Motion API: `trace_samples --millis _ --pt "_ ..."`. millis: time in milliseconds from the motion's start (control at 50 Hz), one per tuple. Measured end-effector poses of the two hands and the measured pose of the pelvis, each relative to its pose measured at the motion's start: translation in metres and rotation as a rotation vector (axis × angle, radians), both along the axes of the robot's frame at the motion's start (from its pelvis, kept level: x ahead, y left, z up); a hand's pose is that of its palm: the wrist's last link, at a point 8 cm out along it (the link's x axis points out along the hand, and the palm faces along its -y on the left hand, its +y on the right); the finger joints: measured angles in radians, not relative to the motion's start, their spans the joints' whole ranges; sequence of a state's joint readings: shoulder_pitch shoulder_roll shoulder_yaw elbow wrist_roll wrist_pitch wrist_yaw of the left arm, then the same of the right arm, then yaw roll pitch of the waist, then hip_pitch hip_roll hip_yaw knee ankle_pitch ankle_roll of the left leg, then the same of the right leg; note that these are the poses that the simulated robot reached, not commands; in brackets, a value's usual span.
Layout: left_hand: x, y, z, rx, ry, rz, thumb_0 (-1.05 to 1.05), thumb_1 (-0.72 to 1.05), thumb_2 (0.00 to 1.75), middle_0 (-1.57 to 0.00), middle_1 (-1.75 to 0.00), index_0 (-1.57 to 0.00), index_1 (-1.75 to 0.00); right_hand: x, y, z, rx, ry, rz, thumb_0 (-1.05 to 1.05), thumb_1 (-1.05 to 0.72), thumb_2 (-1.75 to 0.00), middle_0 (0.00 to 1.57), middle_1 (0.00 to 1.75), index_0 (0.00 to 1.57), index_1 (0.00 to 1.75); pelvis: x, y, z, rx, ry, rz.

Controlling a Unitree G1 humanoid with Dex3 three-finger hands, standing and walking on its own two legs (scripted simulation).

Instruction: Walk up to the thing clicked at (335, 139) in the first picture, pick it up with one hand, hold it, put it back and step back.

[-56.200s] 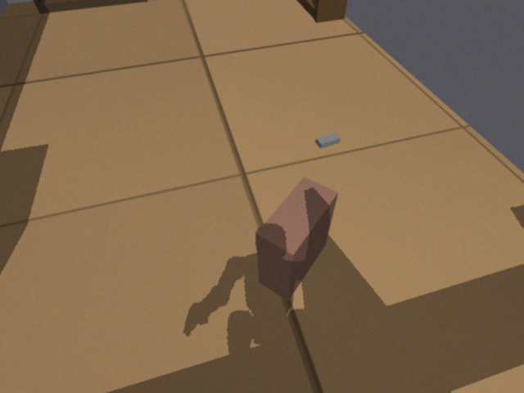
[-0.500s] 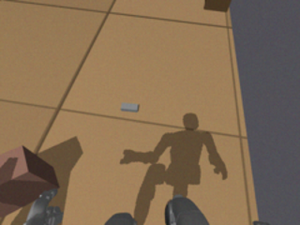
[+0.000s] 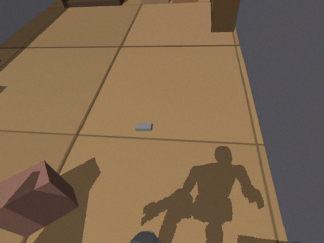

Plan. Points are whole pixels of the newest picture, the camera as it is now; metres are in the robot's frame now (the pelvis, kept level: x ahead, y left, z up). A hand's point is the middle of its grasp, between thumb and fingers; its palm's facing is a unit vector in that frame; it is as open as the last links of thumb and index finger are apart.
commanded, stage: step back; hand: left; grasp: from above
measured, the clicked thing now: (143, 126) +1.06 +0.28 -0.75
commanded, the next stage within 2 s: stand in 0.90 s
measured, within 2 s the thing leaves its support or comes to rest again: neither
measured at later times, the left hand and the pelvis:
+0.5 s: hand out of the picture +0.07 +0.27 -0.15, palm faces +0.07 -0.92 -0.39, open 7.4 cm; pelvis +0.02 -0.01 -0.01, yaw +4 degrees
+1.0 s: hand out of the picture +0.11 +0.30 -0.16, palm faces +0.12 -0.92 -0.38, open 7.4 cm; pelvis +0.06 +0.02 -0.01, yaw +7 degrees
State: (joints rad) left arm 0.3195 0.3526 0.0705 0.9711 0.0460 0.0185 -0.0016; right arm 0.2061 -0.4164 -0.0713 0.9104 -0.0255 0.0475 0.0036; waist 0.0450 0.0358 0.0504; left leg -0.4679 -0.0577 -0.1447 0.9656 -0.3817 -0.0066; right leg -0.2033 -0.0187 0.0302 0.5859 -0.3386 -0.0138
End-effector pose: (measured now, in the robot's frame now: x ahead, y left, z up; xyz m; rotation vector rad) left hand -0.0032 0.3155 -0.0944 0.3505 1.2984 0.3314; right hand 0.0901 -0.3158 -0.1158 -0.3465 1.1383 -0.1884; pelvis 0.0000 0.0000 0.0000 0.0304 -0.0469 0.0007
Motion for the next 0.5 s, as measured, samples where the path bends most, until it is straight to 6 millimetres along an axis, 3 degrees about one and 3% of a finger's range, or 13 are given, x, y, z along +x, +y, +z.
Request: trace_samples --millis 80,160,240,320,420,500 --pt "-0.003 0.007 0.006 0.018 -0.048 0.002 0.01 0.9 0.9 -0.21 -0.3 -0.21 -0.3 -0.035 0.002 -0.01 0.009 0.107 0.015 0.01 -0.9 -0.9 0.2 0.3 0.2 0.3 -0.008 0.001 -0.001 -0.019 0.01 0.042" --pt "-0.001 0.021 0.001 0.018 -0.1 0.026 0.01 0.9 0.9 -0.21 -0.3 -0.21 -0.3 -0.05 0.013 -0.013 0.007 0.179 0.053 0.01 -0.9 -0.9 0.2 0.3 0.2 0.3 -0.012 0.006 -0.005 -0.027 0.013 0.092" --pt "0.001 0.027 -0.011 -0.006 -0.083 0.022 0.01 0.9 0.9 -0.21 -0.3 -0.2 -0.3 -0.044 0.028 -0.006 0.013 0.12 0.049 0.01 -0.9 -0.9 0.2 0.3 0.2 0.3 -0.012 0.014 -0.006 0.011 -0.002 0.076" --pt "0.017 0.023 -0.013 -0.04 -0.082 0.001 0.01 0.9 0.9 -0.21 -0.29 -0.2 -0.3 -0.036 0.03 0.006 0.012 0.056 0.035 0.01 -0.9 -0.89 0.2 0.3 0.21 0.3 -0.006 0.014 0.0 -0.013 -0.002 0.079" --pt "0.047 0.011 -0.011 -0.056 -0.128 -0.029 0.01 0.9 0.9 -0.21 -0.29 -0.2 -0.3 -0.023 0.016 0.011 -0.001 0.047 0.033 0.01 -0.9 -0.89 0.21 0.3 0.21 0.3 0.005 0.004 0.001 -0.017 -0.002 0.078" --pt "0.066 -0.002 -0.016 -0.032 -0.15 -0.032 0.01 0.9 0.9 -0.21 -0.29 -0.2 -0.3 -0.004 -0.002 -0.003 -0.007 0.055 0.023 0.01 -0.9 -0.89 0.21 0.3 0.21 0.3 0.018 -0.008 -0.009 -0.028 -0.009 0.072"
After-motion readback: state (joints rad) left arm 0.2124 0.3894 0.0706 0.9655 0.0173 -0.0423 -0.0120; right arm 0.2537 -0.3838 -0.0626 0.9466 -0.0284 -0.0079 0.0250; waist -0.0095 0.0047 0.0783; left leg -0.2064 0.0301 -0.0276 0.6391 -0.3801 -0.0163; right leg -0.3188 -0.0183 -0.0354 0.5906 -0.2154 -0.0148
